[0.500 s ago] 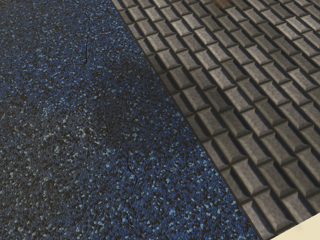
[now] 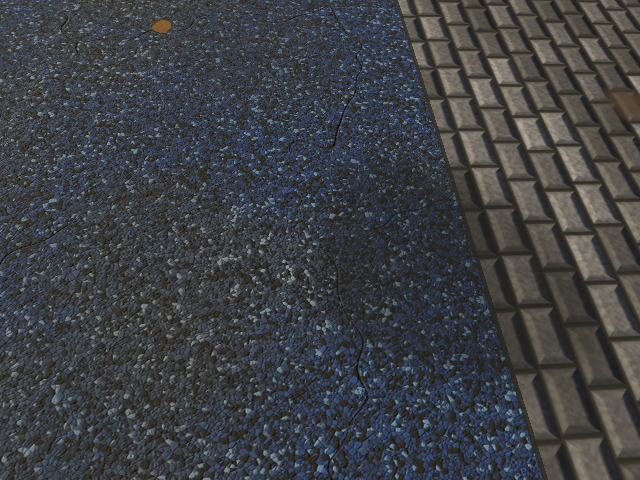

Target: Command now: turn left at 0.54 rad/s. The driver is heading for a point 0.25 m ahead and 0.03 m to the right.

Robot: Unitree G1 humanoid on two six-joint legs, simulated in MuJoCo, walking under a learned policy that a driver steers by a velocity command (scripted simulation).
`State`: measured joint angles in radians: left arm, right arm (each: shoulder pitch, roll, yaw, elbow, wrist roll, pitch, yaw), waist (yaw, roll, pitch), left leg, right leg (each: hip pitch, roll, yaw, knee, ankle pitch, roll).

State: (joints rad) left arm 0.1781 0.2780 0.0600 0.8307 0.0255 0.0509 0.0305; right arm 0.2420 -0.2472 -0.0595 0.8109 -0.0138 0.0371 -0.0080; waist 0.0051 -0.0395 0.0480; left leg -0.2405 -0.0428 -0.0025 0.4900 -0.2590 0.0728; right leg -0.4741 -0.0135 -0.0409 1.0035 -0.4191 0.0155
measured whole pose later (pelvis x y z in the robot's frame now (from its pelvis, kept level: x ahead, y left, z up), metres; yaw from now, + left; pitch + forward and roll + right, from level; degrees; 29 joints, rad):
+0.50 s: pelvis +0.02 -0.03 +0.00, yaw +5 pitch -1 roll +1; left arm 0.22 0.20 0.01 0.90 0.01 0.00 0.02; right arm 0.22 -0.22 -0.01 0.92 -0.01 0.02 -0.02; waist -0.01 0.03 0.03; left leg -0.13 -0.07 -0.08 0.36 -0.20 0.03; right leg -0.16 0.02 0.01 0.40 -0.22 -0.03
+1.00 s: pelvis +0.02 -0.05 +0.01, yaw +4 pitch -1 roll +0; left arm 0.25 0.19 -0.01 1.07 0.01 -0.01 0.04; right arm 0.25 -0.19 0.00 1.14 -0.01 0.01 -0.04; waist 0.00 0.01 0.03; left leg -0.11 -0.03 -0.08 0.35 -0.22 -0.01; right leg -0.13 0.07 0.01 0.36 -0.21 -0.07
